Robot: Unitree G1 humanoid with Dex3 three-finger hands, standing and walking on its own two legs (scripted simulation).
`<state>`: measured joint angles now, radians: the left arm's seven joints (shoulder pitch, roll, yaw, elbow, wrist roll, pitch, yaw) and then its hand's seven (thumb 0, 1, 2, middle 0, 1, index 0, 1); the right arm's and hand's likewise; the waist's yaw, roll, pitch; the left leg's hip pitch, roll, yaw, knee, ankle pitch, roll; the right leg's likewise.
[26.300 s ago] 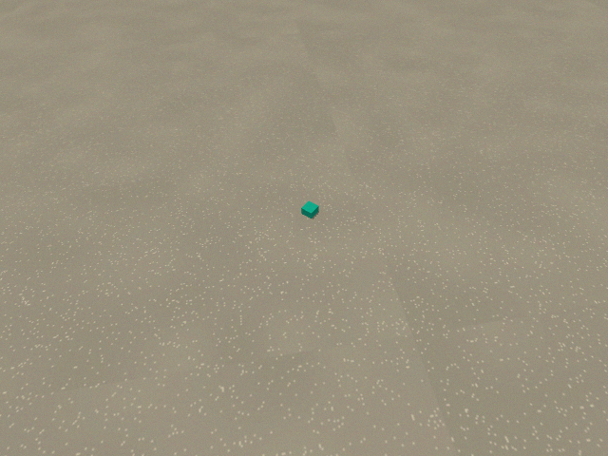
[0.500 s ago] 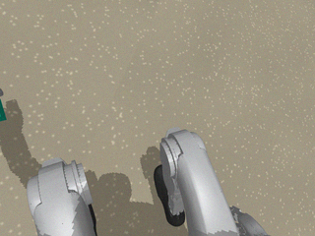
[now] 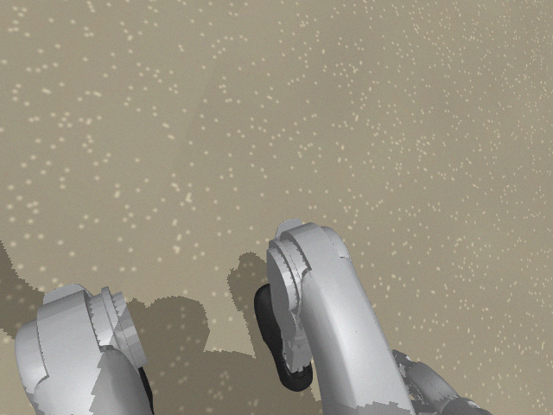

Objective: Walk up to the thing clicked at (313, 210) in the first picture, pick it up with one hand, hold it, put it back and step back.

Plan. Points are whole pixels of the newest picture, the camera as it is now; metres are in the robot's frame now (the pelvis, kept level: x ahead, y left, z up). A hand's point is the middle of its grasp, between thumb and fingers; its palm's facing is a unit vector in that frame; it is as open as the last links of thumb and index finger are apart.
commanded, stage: rest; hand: left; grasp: from above
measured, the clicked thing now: out of the picture +0.44 +0.35 -0.26
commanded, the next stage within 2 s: open in 0.74 s
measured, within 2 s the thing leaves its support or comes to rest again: rests again in 0.52 s
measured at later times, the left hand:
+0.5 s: hand out of the picture +0.43 +0.35 -0.24, palm faces -0.44 -0.17 -0.88, open 8.6 cm
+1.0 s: hand out of the picture +0.43 +0.35 -0.25, palm faces -0.43 -0.16 -0.89, open 8.7 cm
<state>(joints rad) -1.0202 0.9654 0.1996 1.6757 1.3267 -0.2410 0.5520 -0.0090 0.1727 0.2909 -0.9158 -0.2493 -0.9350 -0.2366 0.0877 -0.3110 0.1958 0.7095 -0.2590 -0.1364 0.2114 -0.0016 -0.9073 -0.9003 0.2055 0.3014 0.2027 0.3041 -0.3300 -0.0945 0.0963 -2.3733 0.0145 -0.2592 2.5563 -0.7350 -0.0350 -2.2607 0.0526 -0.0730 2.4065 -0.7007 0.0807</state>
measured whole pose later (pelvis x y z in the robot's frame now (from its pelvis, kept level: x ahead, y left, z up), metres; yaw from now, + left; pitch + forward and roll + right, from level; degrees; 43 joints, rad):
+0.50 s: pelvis +0.00 +0.00 +0.00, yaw -1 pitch +28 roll -14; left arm -1.04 1.03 0.19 1.75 1.34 -0.25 0.60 -0.01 0.18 0.29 -0.91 -0.25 -0.93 -0.24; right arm 0.07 -0.32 0.26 0.70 -0.29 -0.17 0.24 0.00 -0.91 -0.90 0.21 0.30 0.20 0.30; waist -0.36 -0.13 0.13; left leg -2.37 0.01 -0.28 2.59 -0.74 -0.03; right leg -2.24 0.06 -0.09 2.41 -0.69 0.08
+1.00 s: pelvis +0.00 +0.01 -0.01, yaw -3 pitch +27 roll -15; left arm -1.05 1.07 0.16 1.79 1.34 -0.26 0.63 -0.01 0.19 0.34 -0.85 -0.31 -0.86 -0.31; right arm 0.05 -0.33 0.31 0.69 -0.31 -0.21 0.26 0.00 -0.90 -0.90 0.21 0.30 0.20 0.30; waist -0.36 -0.14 0.15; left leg -2.37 0.02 -0.30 2.60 -0.74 -0.02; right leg -2.23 0.07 -0.11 2.41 -0.69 0.08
